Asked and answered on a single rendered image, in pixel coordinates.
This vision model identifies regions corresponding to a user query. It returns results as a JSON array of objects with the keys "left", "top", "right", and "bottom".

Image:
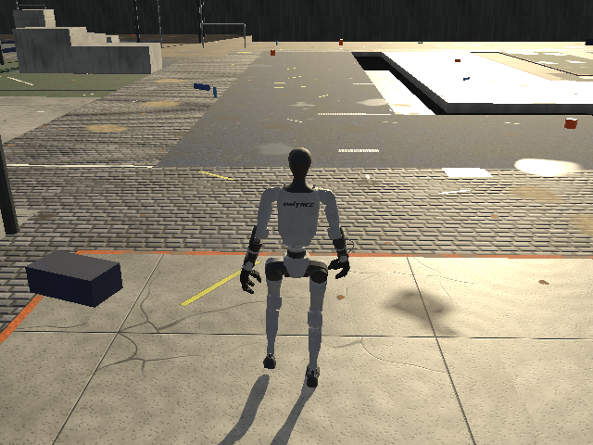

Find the right robot forearm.
[{"left": 333, "top": 225, "right": 349, "bottom": 262}]

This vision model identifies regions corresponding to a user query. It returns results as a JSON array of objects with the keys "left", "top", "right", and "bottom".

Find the right robot upper arm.
[{"left": 318, "top": 188, "right": 342, "bottom": 240}]

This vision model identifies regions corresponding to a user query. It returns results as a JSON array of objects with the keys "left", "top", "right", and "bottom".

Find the right robot hand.
[{"left": 328, "top": 259, "right": 350, "bottom": 279}]

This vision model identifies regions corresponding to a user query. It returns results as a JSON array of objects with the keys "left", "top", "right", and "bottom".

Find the left robot upper arm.
[{"left": 254, "top": 187, "right": 280, "bottom": 239}]

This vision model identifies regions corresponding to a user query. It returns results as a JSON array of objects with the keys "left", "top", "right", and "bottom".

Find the left robot forearm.
[{"left": 242, "top": 225, "right": 263, "bottom": 271}]

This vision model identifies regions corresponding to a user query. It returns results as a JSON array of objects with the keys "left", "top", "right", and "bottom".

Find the left robot hand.
[{"left": 240, "top": 268, "right": 261, "bottom": 294}]

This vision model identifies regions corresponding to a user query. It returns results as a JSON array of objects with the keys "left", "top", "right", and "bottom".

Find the robot left shin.
[{"left": 266, "top": 295, "right": 279, "bottom": 358}]

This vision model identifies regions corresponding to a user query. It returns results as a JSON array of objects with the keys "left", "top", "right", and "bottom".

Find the robot right thigh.
[{"left": 307, "top": 260, "right": 328, "bottom": 328}]

